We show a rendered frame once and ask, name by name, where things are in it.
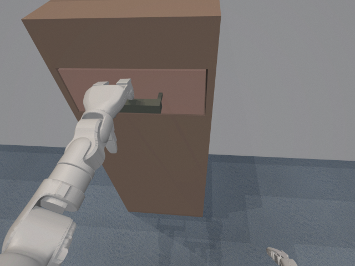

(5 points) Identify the cabinet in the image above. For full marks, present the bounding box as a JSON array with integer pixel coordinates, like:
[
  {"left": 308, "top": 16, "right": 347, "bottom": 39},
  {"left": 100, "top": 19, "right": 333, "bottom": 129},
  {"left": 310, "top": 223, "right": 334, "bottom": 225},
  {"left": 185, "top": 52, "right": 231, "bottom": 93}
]
[{"left": 21, "top": 0, "right": 221, "bottom": 217}]

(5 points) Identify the robot left hand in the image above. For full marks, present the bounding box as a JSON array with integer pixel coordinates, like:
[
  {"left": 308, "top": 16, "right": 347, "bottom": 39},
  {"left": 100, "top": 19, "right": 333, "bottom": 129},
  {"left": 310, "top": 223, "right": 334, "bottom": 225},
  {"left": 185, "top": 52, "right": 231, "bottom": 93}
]
[{"left": 83, "top": 79, "right": 134, "bottom": 154}]

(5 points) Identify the handle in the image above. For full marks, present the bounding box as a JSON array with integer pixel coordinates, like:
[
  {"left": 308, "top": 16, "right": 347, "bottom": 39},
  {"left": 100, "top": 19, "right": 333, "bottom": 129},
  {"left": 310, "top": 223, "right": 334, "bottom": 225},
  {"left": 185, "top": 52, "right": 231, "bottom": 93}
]
[{"left": 120, "top": 93, "right": 163, "bottom": 114}]

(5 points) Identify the robot left forearm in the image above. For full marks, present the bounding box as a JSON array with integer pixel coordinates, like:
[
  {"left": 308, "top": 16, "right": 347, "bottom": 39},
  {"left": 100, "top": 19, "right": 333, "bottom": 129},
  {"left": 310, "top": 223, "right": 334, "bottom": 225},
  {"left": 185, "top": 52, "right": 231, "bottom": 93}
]
[{"left": 2, "top": 109, "right": 114, "bottom": 253}]

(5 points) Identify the left robot upper arm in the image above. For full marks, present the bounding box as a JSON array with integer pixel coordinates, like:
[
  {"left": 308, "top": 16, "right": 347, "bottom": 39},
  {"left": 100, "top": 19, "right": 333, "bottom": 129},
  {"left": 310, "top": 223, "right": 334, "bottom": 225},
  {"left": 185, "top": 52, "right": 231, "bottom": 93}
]
[{"left": 0, "top": 206, "right": 77, "bottom": 266}]

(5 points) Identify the robot right hand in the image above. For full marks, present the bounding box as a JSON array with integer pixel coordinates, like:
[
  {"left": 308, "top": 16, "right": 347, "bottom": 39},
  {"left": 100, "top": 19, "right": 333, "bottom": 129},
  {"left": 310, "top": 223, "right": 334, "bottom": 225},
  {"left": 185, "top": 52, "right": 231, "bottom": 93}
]
[{"left": 266, "top": 247, "right": 298, "bottom": 266}]

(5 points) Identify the drawer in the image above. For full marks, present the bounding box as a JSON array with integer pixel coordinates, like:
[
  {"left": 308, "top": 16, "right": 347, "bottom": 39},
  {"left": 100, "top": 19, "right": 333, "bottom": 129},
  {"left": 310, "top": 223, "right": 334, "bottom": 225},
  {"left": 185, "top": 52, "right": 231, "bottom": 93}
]
[{"left": 58, "top": 68, "right": 206, "bottom": 115}]

